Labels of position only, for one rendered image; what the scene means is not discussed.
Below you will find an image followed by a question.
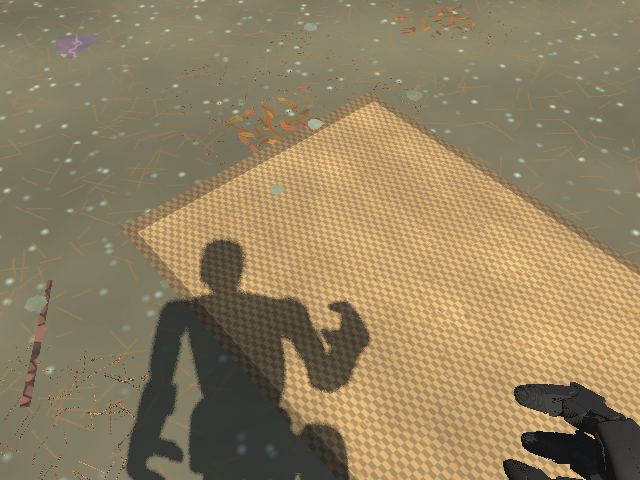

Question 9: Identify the robot right hand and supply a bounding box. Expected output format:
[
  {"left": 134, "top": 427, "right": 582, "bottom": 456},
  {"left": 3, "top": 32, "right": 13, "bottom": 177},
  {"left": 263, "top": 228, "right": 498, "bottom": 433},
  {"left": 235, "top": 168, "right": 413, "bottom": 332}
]
[{"left": 503, "top": 382, "right": 640, "bottom": 480}]

